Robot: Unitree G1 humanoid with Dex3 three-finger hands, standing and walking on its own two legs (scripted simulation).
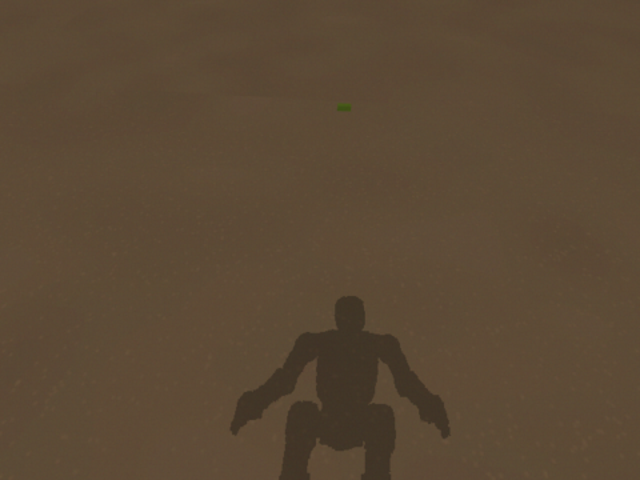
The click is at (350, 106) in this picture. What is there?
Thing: small brick
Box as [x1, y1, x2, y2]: [337, 103, 350, 110]
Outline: 338,103 337,110 350,110 350,104
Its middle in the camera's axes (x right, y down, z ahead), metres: +0.14 -0.87 +2.48
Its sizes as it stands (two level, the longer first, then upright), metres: 0.086 0.035 0.034
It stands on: the floor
